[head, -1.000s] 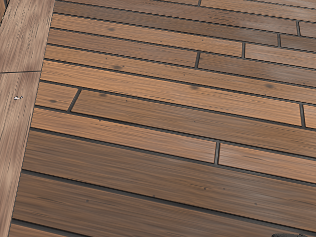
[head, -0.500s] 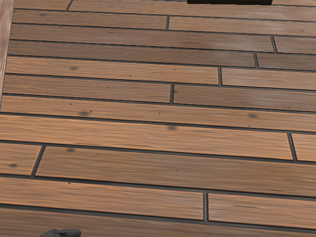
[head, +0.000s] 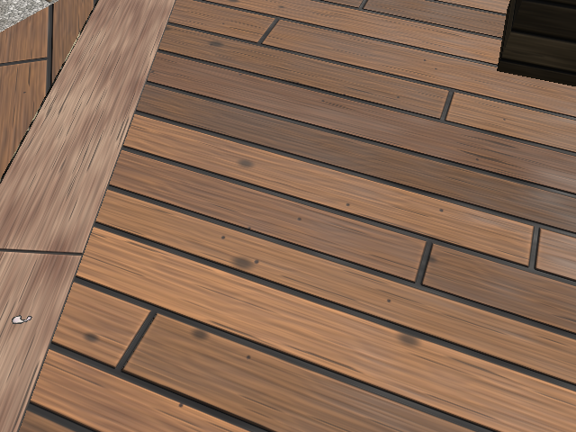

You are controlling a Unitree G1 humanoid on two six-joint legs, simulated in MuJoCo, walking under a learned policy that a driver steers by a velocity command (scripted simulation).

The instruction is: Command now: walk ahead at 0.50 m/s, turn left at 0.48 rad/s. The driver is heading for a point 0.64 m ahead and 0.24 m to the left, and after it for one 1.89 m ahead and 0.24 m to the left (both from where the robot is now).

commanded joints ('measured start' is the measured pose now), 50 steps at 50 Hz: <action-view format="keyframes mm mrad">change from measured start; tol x32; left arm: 1 -7 200 46 -46 -8 19 16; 23 -395 111 14 -301 -2 -50 -28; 30 69 273 76 -208 8 -57 -25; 50 33 219 51 -123 -31 -1 -22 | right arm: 1 -51 -101 -30 -109 1 -10 19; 4 353 -290 -113 -28 5 6 -16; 30 401 -91 -21 -150 18 -9 -63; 50 -91 -75 -18 -304 1 5 2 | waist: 1 -49 -116 7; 5 -116 257 -356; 27 -42 101 -69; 30 -4 -370 -386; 50 11 -88 79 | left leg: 1 39 -63 77 -2 -143 48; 3 419 -135 81 -74 -110 113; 6 1026 253 -793 -315 -295 343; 13 435 94 -340 -399 120 252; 26 521 68 -434 -208 -15 128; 31 -184 -83 -215 699 -538 -35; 50 -13 -19 1 -3 -116 3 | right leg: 1 41 -320 30 160 967 -115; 3 -87 -263 -10 532 1027 -64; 5 -773 33 144 1182 -225 27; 25 -588 -38 285 267 319 20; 28 -168 -135 339 247 285 -80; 30 301 -484 1008 139 -36 -291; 36 -243 -289 436 -15 154 -170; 50 -63 -328 133 -10 535 -164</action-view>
